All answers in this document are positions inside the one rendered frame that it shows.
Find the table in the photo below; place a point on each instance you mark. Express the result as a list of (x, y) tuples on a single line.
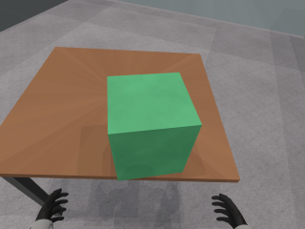
[(58, 128)]

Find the left robot forearm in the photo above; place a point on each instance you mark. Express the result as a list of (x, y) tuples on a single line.
[(42, 224)]

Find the right robot hand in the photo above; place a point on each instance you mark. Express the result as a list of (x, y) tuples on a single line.
[(234, 217)]

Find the carton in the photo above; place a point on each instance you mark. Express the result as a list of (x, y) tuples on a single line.
[(152, 124)]

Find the left robot hand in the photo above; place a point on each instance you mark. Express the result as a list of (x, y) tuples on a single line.
[(47, 211)]

